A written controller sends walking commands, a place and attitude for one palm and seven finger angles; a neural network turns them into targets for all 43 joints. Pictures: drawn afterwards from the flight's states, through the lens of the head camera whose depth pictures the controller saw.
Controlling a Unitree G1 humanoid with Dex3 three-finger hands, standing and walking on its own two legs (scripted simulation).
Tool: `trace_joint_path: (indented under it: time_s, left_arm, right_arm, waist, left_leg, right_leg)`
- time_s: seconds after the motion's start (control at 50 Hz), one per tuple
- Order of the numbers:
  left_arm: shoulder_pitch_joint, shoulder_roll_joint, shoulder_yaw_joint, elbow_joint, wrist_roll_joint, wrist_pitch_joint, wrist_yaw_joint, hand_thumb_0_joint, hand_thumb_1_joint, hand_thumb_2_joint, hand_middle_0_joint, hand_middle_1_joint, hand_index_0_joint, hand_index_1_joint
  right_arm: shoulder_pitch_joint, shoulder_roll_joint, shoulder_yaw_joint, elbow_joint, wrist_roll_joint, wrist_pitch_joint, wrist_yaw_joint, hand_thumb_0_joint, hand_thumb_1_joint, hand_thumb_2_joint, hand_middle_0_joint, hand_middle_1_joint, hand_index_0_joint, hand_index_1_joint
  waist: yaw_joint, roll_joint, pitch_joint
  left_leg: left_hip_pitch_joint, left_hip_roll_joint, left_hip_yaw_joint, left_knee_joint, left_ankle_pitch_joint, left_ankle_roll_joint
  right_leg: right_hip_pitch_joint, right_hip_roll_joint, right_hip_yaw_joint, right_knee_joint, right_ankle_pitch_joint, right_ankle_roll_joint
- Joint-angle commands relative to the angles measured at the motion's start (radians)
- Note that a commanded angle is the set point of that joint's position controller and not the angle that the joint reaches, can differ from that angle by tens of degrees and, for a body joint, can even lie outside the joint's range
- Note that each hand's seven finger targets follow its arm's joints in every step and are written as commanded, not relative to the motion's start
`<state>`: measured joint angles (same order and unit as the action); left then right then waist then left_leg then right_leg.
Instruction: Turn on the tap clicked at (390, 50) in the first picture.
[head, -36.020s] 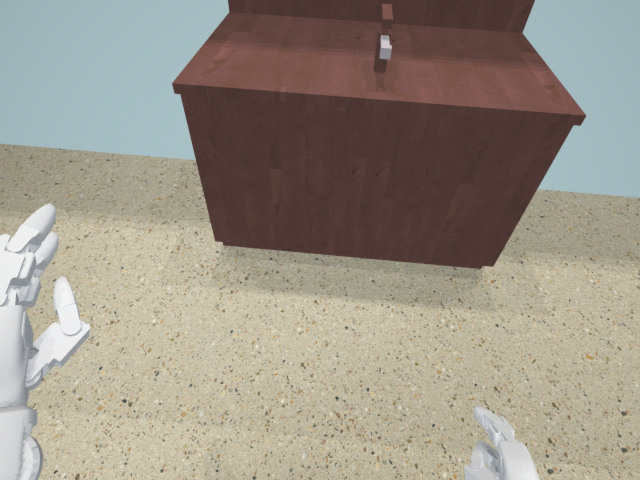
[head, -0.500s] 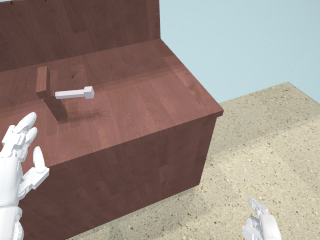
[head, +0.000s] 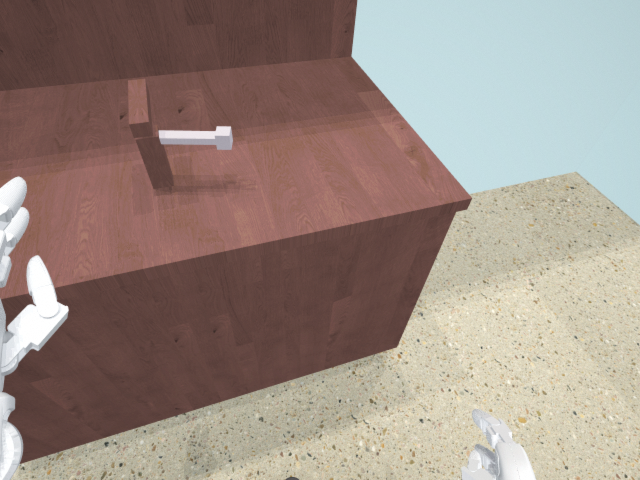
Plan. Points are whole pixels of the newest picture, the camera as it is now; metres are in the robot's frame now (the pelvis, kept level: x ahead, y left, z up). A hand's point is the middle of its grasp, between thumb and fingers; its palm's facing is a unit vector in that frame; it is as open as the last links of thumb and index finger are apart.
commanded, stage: step back with the hand held close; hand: left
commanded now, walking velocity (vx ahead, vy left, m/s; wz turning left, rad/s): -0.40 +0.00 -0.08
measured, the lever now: (224, 138) +0.61 +0.22 +0.09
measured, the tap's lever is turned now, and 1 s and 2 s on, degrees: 74 74 74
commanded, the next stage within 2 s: stop stepping back and stand still in 0.48 s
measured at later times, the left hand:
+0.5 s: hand out of the picture +0.12 +0.27 +0.17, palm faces +0.38 -0.88 -0.29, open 7.4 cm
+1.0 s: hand out of the picture -0.03 +0.30 +0.18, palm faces +0.41 -0.86 -0.29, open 7.5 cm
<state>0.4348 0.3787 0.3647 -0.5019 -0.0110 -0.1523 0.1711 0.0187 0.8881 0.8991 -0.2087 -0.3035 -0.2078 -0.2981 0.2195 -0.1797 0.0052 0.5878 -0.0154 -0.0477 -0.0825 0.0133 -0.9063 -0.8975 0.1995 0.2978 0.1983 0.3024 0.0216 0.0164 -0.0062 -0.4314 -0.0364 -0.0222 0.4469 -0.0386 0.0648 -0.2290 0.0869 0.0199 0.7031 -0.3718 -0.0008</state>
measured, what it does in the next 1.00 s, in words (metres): walks backwards: right foot, then left foot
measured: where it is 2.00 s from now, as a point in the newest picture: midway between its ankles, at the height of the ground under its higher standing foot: outside the picture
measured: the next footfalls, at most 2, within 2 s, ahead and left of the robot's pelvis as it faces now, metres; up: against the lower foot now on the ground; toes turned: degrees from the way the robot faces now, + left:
right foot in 0.06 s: -0.10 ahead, -0.10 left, +0.00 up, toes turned +0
left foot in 0.52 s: -0.05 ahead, +0.11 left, +0.00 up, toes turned +0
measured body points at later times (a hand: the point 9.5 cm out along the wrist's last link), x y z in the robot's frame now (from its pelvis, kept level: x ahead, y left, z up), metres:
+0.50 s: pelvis -0.09 +0.03 +0.00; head -0.12 +0.06 +0.45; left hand +0.09 +0.31 +0.19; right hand +0.06 -0.23 -0.06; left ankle -0.07 +0.11 -0.70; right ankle -0.14 -0.10 -0.73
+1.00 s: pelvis -0.25 +0.06 +0.01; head -0.28 +0.07 +0.46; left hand -0.06 +0.34 +0.20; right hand -0.08 -0.17 -0.07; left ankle -0.18 +0.17 -0.68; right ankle -0.29 -0.03 -0.73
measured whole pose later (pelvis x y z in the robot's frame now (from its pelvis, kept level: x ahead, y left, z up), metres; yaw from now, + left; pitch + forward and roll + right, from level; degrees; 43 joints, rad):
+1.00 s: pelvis -0.25 +0.06 +0.01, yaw -3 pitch -1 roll +0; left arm 0.41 0.34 0.30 -0.49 -0.07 -0.05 0.16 0.02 0.89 0.90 -0.20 -0.30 -0.20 -0.30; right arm 0.19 -0.19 0.03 0.67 0.00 -0.05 -0.05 0.01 -0.90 -0.90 0.20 0.30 0.20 0.30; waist 0.06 -0.02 -0.06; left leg -0.54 0.02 0.03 0.93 -0.33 -0.04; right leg -0.12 0.05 -0.03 0.40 -0.25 -0.07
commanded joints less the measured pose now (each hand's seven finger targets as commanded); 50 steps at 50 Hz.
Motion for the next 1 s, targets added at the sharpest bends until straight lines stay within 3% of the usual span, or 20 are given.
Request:
trace_joint_path:
  time_s: [0.0, 0.06, 0.12, 0.2, 0.24, 0.28, 0.32, 0.34, 0.36, 0.42, 0.48, 0.52, 0.6, 0.72, 0.82, 0.84, 0.88, 0.92, 0.94, 0.98]
  left_arm:
    - [-0.01, 0.092, 0.026, -0.197, -0.029, -0.049, 0.004, 0.0, 0.9, 0.9, -0.2, -0.3, -0.2, -0.3]
    - [-0.106, 0.162, 0.044, -0.228, -0.032, -0.056, 0.002, 0.0, 0.9, 0.9, -0.2, -0.3, -0.2, -0.3]
    - [-0.178, 0.204, 0.061, -0.242, -0.036, -0.056, 0.0, 0.0, 0.9, 0.9, -0.2, -0.3, -0.2, -0.3]
    - [-0.078, 0.214, 0.098, -0.25, -0.056, -0.032, -0.015, 0.0, 0.9, 0.9, -0.2, -0.3, -0.2, -0.3]
    - [-0.049, 0.206, 0.101, -0.222, -0.073, -0.021, -0.019, 0.0, 0.9, 0.9, -0.2, -0.3, -0.2, -0.3]
    - [-0.051, 0.196, 0.099, -0.209, -0.08, -0.021, -0.02, 0.0, 0.9, 0.9, -0.2, -0.3, -0.2, -0.3]
    - [-0.03, 0.207, 0.09, -0.179, -0.077, -0.032, -0.015, 0.0, 0.9, 0.9, -0.2, -0.3, -0.2, -0.3]
    - [-0.046, 0.195, 0.062, -0.186, -0.063, -0.031, -0.012, 0.0, 0.9, 0.9, -0.2, -0.3, -0.2, -0.3]
    - [-0.06, 0.203, 0.081, -0.185, -0.054, -0.034, -0.007, 0.0, 0.9, 0.9, -0.2, -0.3, -0.2, -0.3]
    - [-0.131, 0.173, 0.032, -0.139, -0.035, -0.036, -0.03, 0.0, 0.9, 0.9, -0.2, -0.3, -0.2, -0.3]
    - [-0.295, 0.189, 0.017, -0.151, -0.042, -0.039, -0.02, 0.0, 0.9, 0.9, -0.2, -0.3, -0.2, -0.3]
    - [-0.196, 0.201, 0.029, -0.237, -0.029, -0.035, -0.006, 0.0, 0.9, 0.9, -0.2, -0.3, -0.2, -0.3]
    - [-0.058, 0.188, 0.067, -0.416, -0.048, -0.042, -0.019, 0.0, 0.9, 0.9, -0.2, -0.3, -0.2, -0.3]
    - [0.049, 0.134, 0.068, -0.339, -0.047, 0.015, 0.018, 0.0, 0.9, 0.9, -0.2, -0.3, -0.2, -0.3]
    - [-0.014, 0.115, 0.022, -0.155, -0.052, 0.071, 0.022, 0.0, 0.9, 0.9, -0.2, -0.3, -0.2, -0.3]
    - [-0.037, 0.132, 0.024, -0.146, -0.045, 0.079, 0.016, 0.0, 0.9, 0.9, -0.2, -0.3, -0.2, -0.3]
    - [-0.142, 0.145, 0.001, -0.229, -0.046, 0.073, -0.007, 0.0, 0.9, 0.9, -0.2, -0.3, -0.2, -0.3]
    - [-0.25, 0.226, 0.093, -0.277, -0.054, 0.028, -0.003, 0.0, 0.9, 0.9, -0.2, -0.3, -0.2, -0.3]
    - [-0.235, 0.135, 0.012, -0.171, -0.037, 0.005, -0.011, 0.0, 0.9, 0.9, -0.2, -0.3, -0.2, -0.3]
    - [-0.245, 0.107, -0.023, -0.1, -0.04, 0.028, -0.014, 0.0, 0.9, 0.9, -0.2, -0.3, -0.2, -0.3]
  right_arm:
    - [-0.144, -0.138, -0.041, -0.123, -0.007, -0.06, 0.009, 0.0, -0.9, -0.9, 0.2, 0.3, 0.2, 0.3]
    - [-0.151, -0.134, -0.042, -0.09, 0.007, -0.038, 0.006, 0.0, -0.9, -0.9, 0.2, 0.3, 0.2, 0.3]
    - [-0.164, -0.139, -0.063, -0.117, 0.042, -0.038, -0.017, 0.0, -0.9, -0.9, 0.2, 0.3, 0.2, 0.3]
    - [-0.223, -0.138, -0.053, -0.151, 0.037, -0.02, -0.006, 0.0, -0.9, -0.9, 0.2, 0.3, 0.2, 0.3]
    - [-0.242, -0.141, -0.047, -0.154, 0.01, -0.011, 0.002, 0.0, -0.9, -0.9, 0.2, 0.3, 0.2, 0.3]
    - [-0.249, -0.141, -0.047, -0.157, -0.004, 0.004, 0.007, 0.0, -0.9, -0.9, 0.2, 0.3, 0.2, 0.3]
    - [-0.214, -0.123, -0.053, -0.14, 0.011, 0.018, 0.003, 0.0, -0.9, -0.9, 0.2, 0.3, 0.2, 0.3]
    - [-0.215, -0.128, -0.064, -0.122, 0.02, 0.014, 0.002, 0.0, -0.9, -0.9, 0.2, 0.3, 0.2, 0.3]
    - [-0.221, -0.143, -0.068, -0.118, 0.01, 0.007, 0.004, 0.0, -0.9, -0.9, 0.2, 0.3, 0.2, 0.3]
    - [-0.207, -0.106, -0.003, -0.14, 0.006, 0.01, -0.004, 0.0, -0.9, -0.9, 0.2, 0.3, 0.2, 0.3]
    - [-0.216, -0.158, -0.014, -0.115, 0.021, 0.005, -0.042, 0.0, -0.9, -0.9, 0.2, 0.3, 0.2, 0.3]
    - [-0.138, -0.166, -0.045, -0.148, 0.022, -0.014, -0.021, 0.0, -0.9, -0.9, 0.2, 0.3, 0.2, 0.3]
    - [-0.103, -0.152, -0.064, -0.178, 0.011, -0.069, 0.03, 0.0, -0.9, -0.9, 0.2, 0.3, 0.2, 0.3]
    - [-0.166, -0.125, -0.038, -0.154, 0.007, -0.098, 0.04, 0.0, -0.9, -0.9, 0.2, 0.3, 0.2, 0.3]
    - [-0.164, -0.109, -0.024, -0.121, -0.003, -0.054, 0.005, 0.0, -0.9, -0.9, 0.2, 0.3, 0.2, 0.3]
    - [-0.156, -0.1, -0.027, -0.116, 0.0, -0.048, 0.001, 0.0, -0.9, -0.9, 0.2, 0.3, 0.2, 0.3]
    - [-0.161, -0.12, -0.035, -0.113, 0.018, -0.042, 0.001, 0.0, -0.9, -0.9, 0.2, 0.3, 0.2, 0.3]
    - [-0.158, -0.124, -0.016, -0.095, 0.011, -0.062, 0.016, 0.0, -0.9, -0.9, 0.2, 0.3, 0.2, 0.3]
    - [-0.119, -0.109, -0.02, -0.08, 0.008, -0.062, 0.025, 0.0, -0.9, -0.9, 0.2, 0.3, 0.2, 0.3]
    - [-0.14, -0.149, -0.059, -0.091, 0.036, -0.06, 0.008, 0.0, -0.9, -0.9, 0.2, 0.3, 0.2, 0.3]
  waist:
    - [0.002, 0.162, -0.111]
    - [-0.007, -0.034, -0.208]
    - [-0.007, -0.211, -0.344]
    - [0.011, 0.115, -0.248]
    - [0.018, 0.225, -0.159]
    - [0.017, 0.2, -0.067]
    - [-0.001, -0.096, -0.045]
    - [0.013, -0.209, 0.004]
    - [0.012, -0.189, 0.04]
    - [-0.012, -0.13, 0.072]
    - [-0.017, 0.058, -0.021]
    - [0.021, 0.24, -0.237]
    - [0.003, 0.125, -0.337]
    - [-0.006, 0.254, -0.103]
    - [-0.002, 0.195, -0.092]
    - [0.005, 0.026, -0.11]
    - [0.002, -0.281, -0.01]
    - [-0.026, -0.132, -0.006]
    - [-0.045, -0.139, -0.09]
    - [-0.046, -0.135, -0.006]
  left_leg:
    - [0.149, 0.209, -0.197, -0.251, -0.3, -0.028]
    - [0.356, 0.145, -0.03, 0.045, 0.144, -0.06]
    - [0.442, 0.096, 0.082, 0.129, 0.331, -0.037]
    - [0.468, 0.16, -0.023, 0.049, 0.323, -0.019]
    - [0.298, 0.211, -0.116, -0.118, 0.044, -0.02]
    - [0.077, 0.189, -0.115, -0.203, -0.344, -0.07]
    - [0.238, 0.039, 0.015, 0.264, -0.299, -0.154]
    - [0.239, -0.026, 0.004, 0.589, -0.339, -0.155]
    - [0.121, -0.041, -0.035, 0.778, -0.401, -0.144]
    - [-0.037, 0.061, 0.017, 0.441, -0.378, -0.109]
    - [0.182, 0.07, 0.047, -0.09, 0.109, -0.102]
    - [0.527, 0.351, -0.161, 0.004, 0.917, -0.002]
    - [0.504, 0.351, -0.201, -0.064, 0.678, -0.02]
    - [0.133, 0.233, -0.125, -0.459, -0.654, -0.15]
    - [0.105, 0.165, 0.009, -0.342, -0.604, -0.168]
    - [0.085, 0.104, 0.091, -0.105, -0.537, -0.133]
    - [-0.074, 0.031, 0.048, 0.571, -0.409, -0.089]
    - [-0.136, 0.093, -0.006, 0.731, -0.291, -0.109]
    - [-0.139, 0.098, 0.029, 0.602, -0.281, -0.101]
    - [-0.043, 0.106, 0.06, 0.457, -0.287, -0.089]
  right_leg:
    - [0.01, -0.019, 0.008, -0.273, -0.04, -0.033]
    - [-0.053, -0.17, 0.128, -0.393, 0.471, -0.045]
    - [0.05, -0.166, 0.036, -0.265, 1.041, 0.1]
    - [-0.107, -0.093, 0.029, -0.211, 0.442, 0.061]
    - [-0.098, -0.042, 0.03, -0.2, 0.019, 0.011]
    - [-0.025, -0.035, 0.039, -0.269, -0.114, -0.048]
    - [-0.355, -0.274, 0.303, -0.571, -0.323, -0.156]
    - [-0.51, -0.43, 0.412, -0.648, -0.283, -0.228]
    - [-0.522, -0.445, 0.395, -0.629, -0.129, -0.25]
    - [-0.122, -0.296, 0.102, -0.375, 0.633, -0.126]
    - [0.019, -0.181, 0.035, -0.148, 0.74, -0.029]
    - [-0.192, -0.09, 0.055, 0.059, -0.06, 0.007]
    - [-0.152, -0.055, 0.068, 0.254, -0.146, 0.02]
    - [-0.004, 0.005, -0.096, 0.125, -0.024, 0.012]
    - [0.23, 0.05, -0.184, -0.321, -0.098, -0.057]
    - [0.239, -0.036, -0.111, -0.434, -0.05, -0.097]
    - [-0.049, -0.428, 0.392, -0.64, -0.141, -0.25]
    - [-0.108, -0.446, 0.336, -0.597, -0.028, -0.276]
    - [0.046, -0.376, 0.204, -0.514, -0.083, -0.22]
    - [-0.046, -0.334, 0.19, -0.518, -0.165, -0.175]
